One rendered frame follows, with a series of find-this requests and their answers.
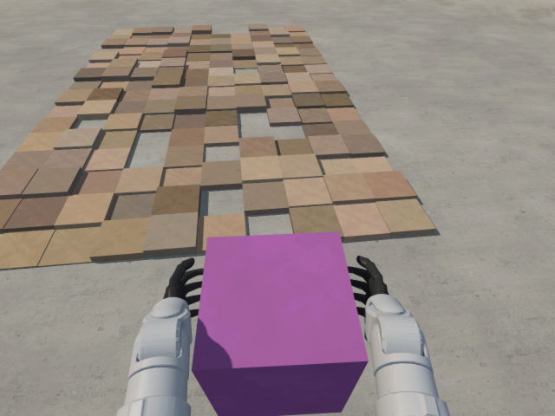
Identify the carton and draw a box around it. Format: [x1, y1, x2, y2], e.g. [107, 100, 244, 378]
[192, 231, 369, 416]

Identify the robot left forearm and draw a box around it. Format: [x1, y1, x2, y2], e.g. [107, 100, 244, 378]
[116, 297, 193, 416]

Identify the robot right forearm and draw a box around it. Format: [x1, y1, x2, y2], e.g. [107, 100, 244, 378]
[364, 294, 450, 416]

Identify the robot left hand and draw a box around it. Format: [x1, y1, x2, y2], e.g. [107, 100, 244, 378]
[163, 257, 204, 318]

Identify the robot right hand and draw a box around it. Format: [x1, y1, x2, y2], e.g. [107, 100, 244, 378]
[347, 256, 389, 317]

